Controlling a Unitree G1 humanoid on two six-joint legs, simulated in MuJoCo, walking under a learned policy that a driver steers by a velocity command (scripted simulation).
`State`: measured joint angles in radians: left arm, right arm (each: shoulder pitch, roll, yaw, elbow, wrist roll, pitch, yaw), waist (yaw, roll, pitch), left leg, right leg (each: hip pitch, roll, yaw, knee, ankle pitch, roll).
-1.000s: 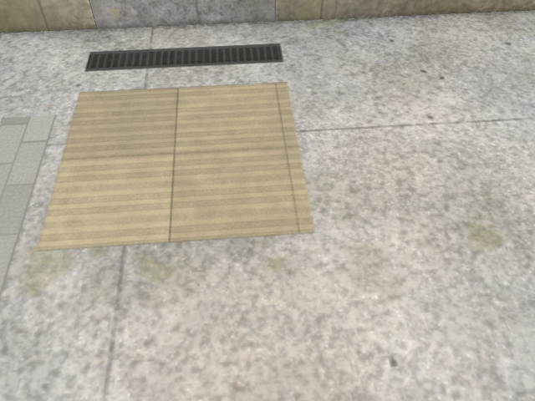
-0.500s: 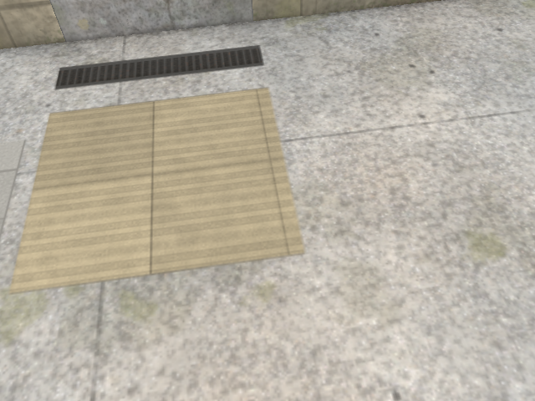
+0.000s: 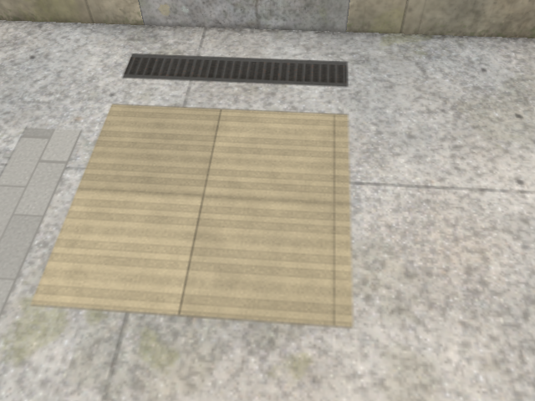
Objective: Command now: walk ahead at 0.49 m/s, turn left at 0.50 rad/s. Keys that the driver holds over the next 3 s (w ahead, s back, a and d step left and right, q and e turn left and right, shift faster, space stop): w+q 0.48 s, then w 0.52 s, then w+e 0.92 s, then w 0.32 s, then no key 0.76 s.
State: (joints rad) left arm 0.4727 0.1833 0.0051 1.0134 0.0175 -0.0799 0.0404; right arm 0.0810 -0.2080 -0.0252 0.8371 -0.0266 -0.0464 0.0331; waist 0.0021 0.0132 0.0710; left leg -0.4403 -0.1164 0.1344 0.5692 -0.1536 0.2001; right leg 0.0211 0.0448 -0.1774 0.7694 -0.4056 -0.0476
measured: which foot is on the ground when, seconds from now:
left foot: down 0.00-0.54, up 0.56-1.00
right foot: up 0.00-0.52, down 0.54-1.00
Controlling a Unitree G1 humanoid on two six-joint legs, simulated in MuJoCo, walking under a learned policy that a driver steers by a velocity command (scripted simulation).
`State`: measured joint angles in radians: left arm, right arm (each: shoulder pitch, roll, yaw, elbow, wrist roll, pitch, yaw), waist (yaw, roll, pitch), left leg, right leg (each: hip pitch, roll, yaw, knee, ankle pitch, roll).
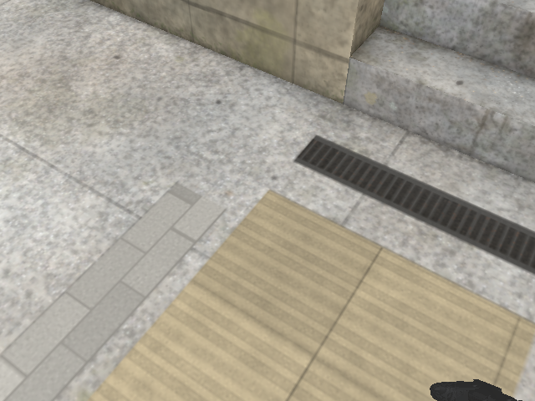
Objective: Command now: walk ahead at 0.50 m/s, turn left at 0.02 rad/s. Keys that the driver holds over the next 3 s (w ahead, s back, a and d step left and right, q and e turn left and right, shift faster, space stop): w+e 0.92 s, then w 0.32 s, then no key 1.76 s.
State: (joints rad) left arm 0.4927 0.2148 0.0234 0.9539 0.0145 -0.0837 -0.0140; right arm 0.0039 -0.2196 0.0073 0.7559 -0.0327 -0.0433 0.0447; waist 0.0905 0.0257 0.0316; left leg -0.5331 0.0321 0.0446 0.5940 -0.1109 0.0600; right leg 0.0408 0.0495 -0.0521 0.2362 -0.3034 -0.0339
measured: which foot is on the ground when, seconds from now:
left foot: up 0.00-0.04, down 0.06-0.62, up 0.64-1.00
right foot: down 0.00-0.06, up 0.08-0.58, down 0.60-1.00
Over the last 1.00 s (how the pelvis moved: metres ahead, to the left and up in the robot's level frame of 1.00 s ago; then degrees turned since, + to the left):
0.51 0.04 0.03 24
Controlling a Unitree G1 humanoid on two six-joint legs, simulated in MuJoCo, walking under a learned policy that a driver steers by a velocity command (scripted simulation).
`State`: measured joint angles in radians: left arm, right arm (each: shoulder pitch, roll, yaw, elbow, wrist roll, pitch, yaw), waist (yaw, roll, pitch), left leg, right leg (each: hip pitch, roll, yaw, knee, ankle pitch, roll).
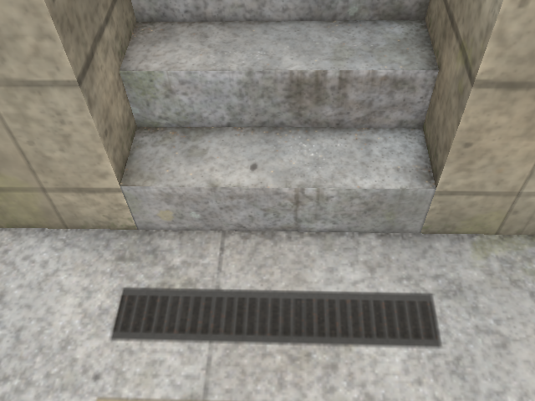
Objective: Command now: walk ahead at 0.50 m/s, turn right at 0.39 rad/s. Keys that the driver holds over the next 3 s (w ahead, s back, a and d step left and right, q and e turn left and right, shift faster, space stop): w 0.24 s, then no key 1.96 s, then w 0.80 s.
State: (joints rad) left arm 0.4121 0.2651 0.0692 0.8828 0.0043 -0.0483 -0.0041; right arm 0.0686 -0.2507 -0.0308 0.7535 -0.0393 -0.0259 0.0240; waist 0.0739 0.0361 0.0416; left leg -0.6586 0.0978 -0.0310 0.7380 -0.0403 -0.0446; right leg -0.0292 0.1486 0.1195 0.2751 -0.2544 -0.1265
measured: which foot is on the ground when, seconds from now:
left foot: up 0.00-0.12, down 0.14-0.64, up 0.66-0.90, down 0.92-1.00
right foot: down 0.00-0.14, up 0.16-0.60, down 0.62-1.00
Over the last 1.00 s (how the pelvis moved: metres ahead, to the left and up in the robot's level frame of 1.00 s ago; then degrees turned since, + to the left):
0.49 -0.09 0.00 -30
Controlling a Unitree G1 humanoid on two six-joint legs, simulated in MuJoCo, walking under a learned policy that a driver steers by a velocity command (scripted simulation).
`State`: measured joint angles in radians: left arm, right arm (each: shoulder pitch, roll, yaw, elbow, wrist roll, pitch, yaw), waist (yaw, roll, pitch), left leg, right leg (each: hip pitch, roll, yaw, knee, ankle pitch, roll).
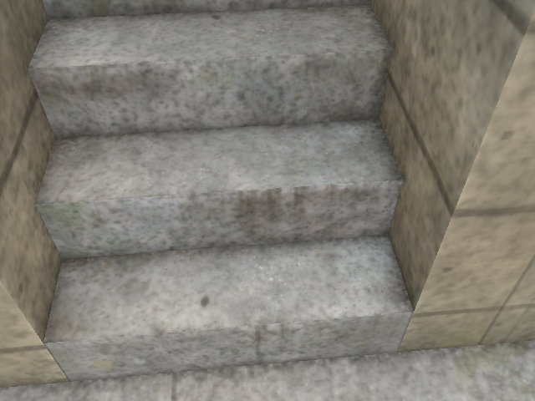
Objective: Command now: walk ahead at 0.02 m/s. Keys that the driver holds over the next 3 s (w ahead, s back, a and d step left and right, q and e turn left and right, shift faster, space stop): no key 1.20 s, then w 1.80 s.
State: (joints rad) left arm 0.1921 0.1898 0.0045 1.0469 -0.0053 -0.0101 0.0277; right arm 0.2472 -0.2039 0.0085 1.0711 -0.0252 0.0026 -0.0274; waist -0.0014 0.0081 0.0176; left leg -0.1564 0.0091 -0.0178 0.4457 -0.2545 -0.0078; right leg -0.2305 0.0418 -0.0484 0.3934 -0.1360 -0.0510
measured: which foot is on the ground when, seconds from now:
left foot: down 0.00-1.00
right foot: down 0.00-1.00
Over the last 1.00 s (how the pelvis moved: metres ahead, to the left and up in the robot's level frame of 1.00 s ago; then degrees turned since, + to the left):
0.32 0.02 0.00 -3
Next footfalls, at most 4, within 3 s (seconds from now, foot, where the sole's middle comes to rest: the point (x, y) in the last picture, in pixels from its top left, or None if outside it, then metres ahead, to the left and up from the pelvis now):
1.54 right None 0.20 -0.10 -0.78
2.00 left None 0.46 0.08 -0.78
2.50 right None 0.53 -0.13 -0.78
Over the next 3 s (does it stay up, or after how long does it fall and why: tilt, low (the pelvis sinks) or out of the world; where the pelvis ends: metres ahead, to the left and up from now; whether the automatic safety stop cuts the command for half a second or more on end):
stays up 0.55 0.05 0.02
